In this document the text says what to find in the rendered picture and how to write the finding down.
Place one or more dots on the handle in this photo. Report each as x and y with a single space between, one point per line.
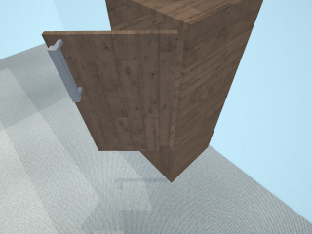
64 72

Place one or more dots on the cupboard door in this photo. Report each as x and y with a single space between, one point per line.
128 82

